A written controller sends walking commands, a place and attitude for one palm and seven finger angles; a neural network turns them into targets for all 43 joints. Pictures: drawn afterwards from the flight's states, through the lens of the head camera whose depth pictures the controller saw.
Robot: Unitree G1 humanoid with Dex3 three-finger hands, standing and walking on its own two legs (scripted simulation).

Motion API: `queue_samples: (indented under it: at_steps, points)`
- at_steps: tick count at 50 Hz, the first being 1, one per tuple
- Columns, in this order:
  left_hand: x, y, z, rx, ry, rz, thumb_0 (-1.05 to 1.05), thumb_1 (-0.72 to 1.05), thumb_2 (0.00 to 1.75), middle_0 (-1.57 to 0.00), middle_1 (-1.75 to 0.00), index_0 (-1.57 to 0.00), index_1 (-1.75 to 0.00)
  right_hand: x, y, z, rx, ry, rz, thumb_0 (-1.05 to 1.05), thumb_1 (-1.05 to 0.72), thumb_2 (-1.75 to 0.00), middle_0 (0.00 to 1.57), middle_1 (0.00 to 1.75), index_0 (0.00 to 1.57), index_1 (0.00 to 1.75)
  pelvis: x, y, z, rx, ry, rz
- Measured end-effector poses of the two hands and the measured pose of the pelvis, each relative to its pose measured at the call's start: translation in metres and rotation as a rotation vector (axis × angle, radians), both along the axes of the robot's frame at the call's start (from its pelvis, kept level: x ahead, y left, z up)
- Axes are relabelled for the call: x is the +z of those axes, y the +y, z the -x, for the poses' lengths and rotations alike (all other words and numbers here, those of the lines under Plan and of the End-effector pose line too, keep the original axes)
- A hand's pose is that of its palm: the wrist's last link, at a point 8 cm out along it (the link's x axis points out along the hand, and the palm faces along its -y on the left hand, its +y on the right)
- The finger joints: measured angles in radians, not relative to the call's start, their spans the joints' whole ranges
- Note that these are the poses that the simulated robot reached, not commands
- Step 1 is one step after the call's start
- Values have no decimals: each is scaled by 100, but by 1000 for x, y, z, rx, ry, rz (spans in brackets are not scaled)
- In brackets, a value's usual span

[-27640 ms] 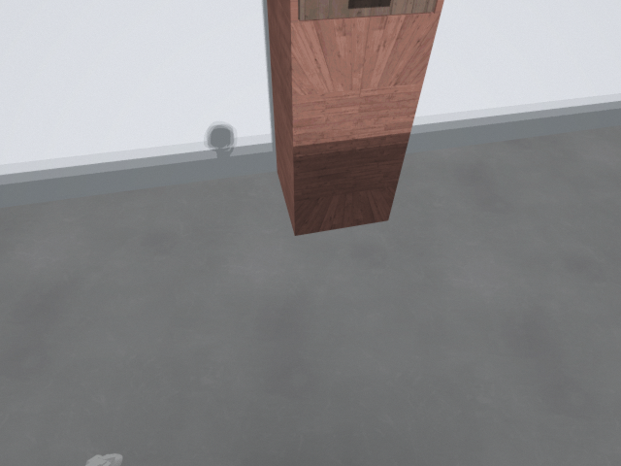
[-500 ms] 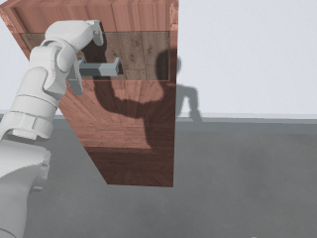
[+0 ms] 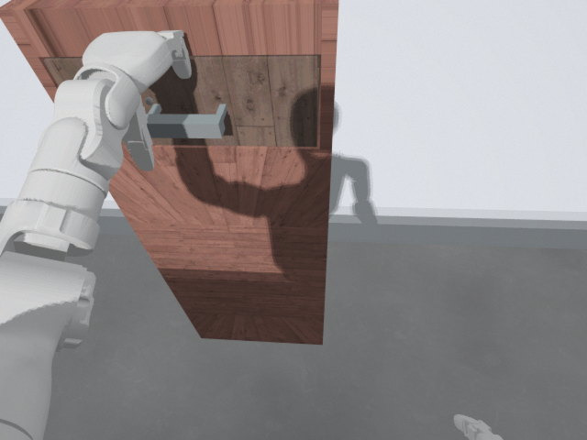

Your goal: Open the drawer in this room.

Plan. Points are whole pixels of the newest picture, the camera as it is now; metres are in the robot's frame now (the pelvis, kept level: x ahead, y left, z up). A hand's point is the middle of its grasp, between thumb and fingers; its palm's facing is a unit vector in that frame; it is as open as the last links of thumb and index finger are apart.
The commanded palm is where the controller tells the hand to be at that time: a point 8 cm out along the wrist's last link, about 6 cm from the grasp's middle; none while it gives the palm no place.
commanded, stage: re-aim the fingers above the handle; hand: left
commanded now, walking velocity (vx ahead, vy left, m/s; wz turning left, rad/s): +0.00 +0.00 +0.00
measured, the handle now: (185, 117) +0.52 +0.17 +0.18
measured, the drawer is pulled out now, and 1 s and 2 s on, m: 0.00 0.00 0.00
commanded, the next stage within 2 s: lower the fingers behind the handle in 0.64 s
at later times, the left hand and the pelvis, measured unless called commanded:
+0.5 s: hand (145, 94) +0.47 +0.20 +0.24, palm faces +0.06 -0.01 -1.00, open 13.8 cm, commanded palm +0.44 +0.20 +0.30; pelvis +0.00 +0.00 +0.00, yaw -1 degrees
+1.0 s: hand (149, 115) +0.46 +0.19 +0.23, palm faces -0.01 +0.01 -1.00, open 13.8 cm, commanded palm +0.44 +0.20 +0.28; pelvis -0.01 +0.00 +0.00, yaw +0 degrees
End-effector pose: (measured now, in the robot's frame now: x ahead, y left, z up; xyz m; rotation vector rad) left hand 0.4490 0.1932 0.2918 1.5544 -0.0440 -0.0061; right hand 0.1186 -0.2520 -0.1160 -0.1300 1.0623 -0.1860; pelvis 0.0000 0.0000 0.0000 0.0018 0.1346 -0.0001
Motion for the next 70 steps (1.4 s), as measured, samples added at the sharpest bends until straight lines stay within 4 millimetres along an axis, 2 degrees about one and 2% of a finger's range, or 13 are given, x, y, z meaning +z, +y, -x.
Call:
queue_samples:
  at_steps: [7, 15, 20, 26, 30, 37, 41, 45, 49, 58, 64, 70]
  points:
    - [-3, 16, -3, 45, 29, -27, 0, -49, 30, -31, -120, -32, -120, -2, 0, 13, -22, 34, 0, 0, -90, -90, 20, 30, 20, 30, 0, 1, -1, -5, 7, 1]
    - [-9, 2, 4, -46, 19, -14, 0, -49, 30, -31, -120, -32, -120, -5, -3, 23, -19, 76, 15, 1, -91, -90, 20, 30, 20, 30, 0, 4, -1, 6, 1, 4]
    - [-2, -4, 1, -46, -27, -2, 0, -49, 30, -32, -120, -32, -121, -5, -1, 22, -22, 59, 8, 1, -91, -90, 20, 30, 20, 30, 0, 6, 1, 0, 5, 4]
    - [6, 5, -1, 38, -31, -9, 0, -49, 30, -31, -120, -32, -120, -4, 2, 20, -29, 38, -13, 1, -91, -90, 20, 30, 20, 30, 0, 5, 2, -12, 5, 1]
    - [4, 4, 7, 41, -6, -29, 0, -49, 30, -31, -120, -32, -120, -3, 3, 17, -24, 29, -20, 1, -91, -90, 20, 30, 20, 30, 0, 4, 2, -8, -5, 0]
    - [-6, -11, 19, -47, 11, -28, 0, -49, 30, -31, -120, -32, -120, 0, 1, 7, 2, -1, -3, 1, -91, -90, 20, 30, 20, 30, 0, 1, 5, 5, -23, 0]
    - [-3, -14, 17, -49, -11, -13, 0, -49, 30, -32, -120, -32, -121, 1, 0, 3, 10, -19, 1, 1, -91, -90, 20, 30, 20, 30, 0, 0, 7, 5, -21, 0]
    - [-2, -7, 12, 7, -13, -11, 0, -49, 30, -32, -120, -32, -121, 1, -1, 4, 7, -20, -4, 1, -91, -90, 20, 30, 20, 30, 0, -2, 8, 0, -14, -2]
    - [-9, -2, 10, 37, 21, -27, 0, -49, 30, -31, -120, -32, -120, 0, -3, 10, 0, -2, -4, 0, -91, -90, 20, 30, 20, 30, 0, -4, 8, 0, -11, -3]
    - [-33, -2, 11, -41, 57, -12, 0, -49, 30, -31, -120, -32, -120, -2, -13, 26, -33, 45, 25, 1, -90, -90, 20, 30, 20, 30, 0, -6, 4, -4, -10, 0]
    - [-38, 2, 9, -40, 16, -5, 0, -49, 30, -32, -120, -32, -120, -5, -16, 32, -41, 75, 27, 1, -91, -90, 20, 30, 20, 30, -1, -5, 2, -6, 3, 1]
    - [-43, 5, 8, -4, 15, -1, 0, -49, 30, -31, -120, -32, -120, -6, -13, 29, -45, 78, 14, 1, -91, -90, 20, 30, 20, 30, -1, -3, 0, -10, 6, 2]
